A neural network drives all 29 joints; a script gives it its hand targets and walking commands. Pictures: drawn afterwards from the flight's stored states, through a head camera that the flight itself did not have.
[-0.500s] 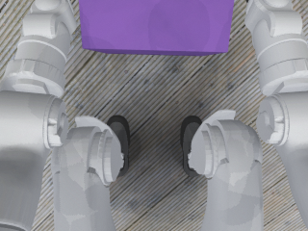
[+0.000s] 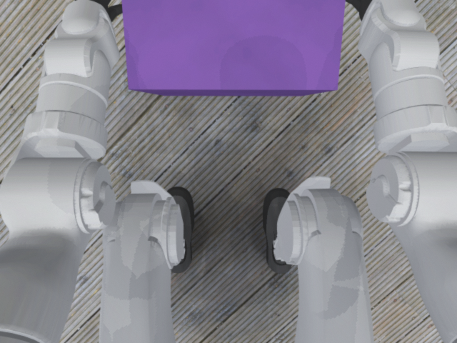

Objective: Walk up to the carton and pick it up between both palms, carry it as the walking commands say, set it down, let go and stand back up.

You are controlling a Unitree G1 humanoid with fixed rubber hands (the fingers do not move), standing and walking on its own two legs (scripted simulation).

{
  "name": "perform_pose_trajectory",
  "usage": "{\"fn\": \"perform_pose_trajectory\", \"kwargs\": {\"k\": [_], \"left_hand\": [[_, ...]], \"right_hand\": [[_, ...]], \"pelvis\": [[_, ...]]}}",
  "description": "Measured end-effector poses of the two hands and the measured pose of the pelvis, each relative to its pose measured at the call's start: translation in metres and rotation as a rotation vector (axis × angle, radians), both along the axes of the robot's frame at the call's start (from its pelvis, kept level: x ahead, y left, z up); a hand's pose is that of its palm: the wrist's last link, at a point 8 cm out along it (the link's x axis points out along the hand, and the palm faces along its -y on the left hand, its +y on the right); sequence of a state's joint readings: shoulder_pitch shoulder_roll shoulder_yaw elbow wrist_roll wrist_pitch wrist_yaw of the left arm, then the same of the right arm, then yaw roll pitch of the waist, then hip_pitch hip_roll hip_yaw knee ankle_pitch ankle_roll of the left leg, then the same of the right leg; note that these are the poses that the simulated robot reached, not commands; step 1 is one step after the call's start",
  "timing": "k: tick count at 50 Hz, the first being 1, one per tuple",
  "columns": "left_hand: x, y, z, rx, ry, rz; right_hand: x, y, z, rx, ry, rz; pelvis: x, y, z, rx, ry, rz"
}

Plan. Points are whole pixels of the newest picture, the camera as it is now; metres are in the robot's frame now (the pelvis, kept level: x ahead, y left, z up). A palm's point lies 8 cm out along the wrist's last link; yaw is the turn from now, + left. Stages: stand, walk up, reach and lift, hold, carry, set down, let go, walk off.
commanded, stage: reach and lift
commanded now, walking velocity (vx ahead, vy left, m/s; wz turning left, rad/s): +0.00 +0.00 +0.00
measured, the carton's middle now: (233, 6) +0.58 -0.01 -0.20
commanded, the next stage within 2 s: none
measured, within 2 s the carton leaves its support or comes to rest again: neither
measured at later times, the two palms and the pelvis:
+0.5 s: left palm (80, 3) +0.54 +0.16 -0.07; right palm out of the picture +0.54 -0.19 -0.06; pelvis +0.01 -0.01 +0.03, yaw +0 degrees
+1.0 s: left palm out of the picture +0.52 +0.16 +0.00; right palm out of the picture +0.52 -0.19 +0.02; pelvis +0.01 +0.00 +0.09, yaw +0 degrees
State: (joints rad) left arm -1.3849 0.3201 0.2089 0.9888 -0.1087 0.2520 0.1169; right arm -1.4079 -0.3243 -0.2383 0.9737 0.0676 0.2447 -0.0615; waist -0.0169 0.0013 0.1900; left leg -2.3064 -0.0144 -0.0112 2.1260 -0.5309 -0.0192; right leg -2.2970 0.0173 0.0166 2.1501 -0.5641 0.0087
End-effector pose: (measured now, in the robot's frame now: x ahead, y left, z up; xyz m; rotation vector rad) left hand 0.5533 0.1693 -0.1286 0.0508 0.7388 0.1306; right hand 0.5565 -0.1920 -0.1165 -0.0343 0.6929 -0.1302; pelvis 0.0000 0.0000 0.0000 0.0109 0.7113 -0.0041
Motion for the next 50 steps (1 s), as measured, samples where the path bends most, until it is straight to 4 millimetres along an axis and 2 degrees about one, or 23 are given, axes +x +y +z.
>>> {"fn": "perform_pose_trajectory", "kwargs": {"k": [16, 21, 39, 50], "left_hand": [[-0.009, -0.011, 0.026, -0.010, -0.016, 0.022], [-0.014, -0.009, 0.042, 0.016, -0.026, 0.072], [-0.027, -0.008, 0.102, -0.021, -0.028, 0.034], [-0.038, -0.009, 0.133, -0.004, -0.028, 0.078]], "right_hand": [[-0.004, -0.002, 0.027, -0.052, -0.018, -0.097], [-0.008, 0.003, 0.043, -0.042, -0.029, -0.085], [-0.025, -0.002, 0.103, -0.025, -0.028, -0.069], [-0.033, 0.003, 0.134, -0.040, -0.024, -0.101]], "pelvis": [[0.006, -0.002, 0.016, 0.011, 0.061, -0.009], [0.006, -0.004, 0.023, 0.014, 0.075, -0.010], [0.002, -0.005, 0.061, 0.011, 0.122, -0.007], [0.005, -0.003, 0.085, 0.011, 0.142, -0.005]]}}
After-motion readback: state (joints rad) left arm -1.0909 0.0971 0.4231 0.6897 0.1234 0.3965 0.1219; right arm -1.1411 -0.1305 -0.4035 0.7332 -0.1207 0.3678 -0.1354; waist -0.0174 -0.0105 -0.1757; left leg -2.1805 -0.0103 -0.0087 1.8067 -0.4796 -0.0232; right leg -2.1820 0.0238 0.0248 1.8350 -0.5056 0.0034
